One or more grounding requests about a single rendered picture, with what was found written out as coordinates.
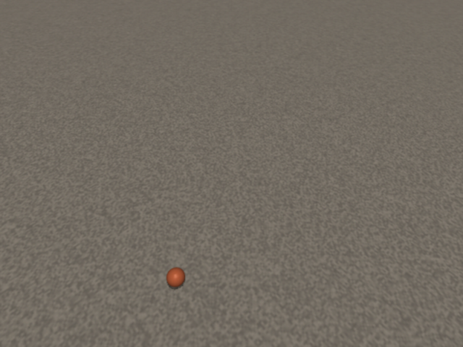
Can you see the ball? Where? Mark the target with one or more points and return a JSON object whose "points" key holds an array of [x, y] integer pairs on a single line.
{"points": [[175, 277]]}

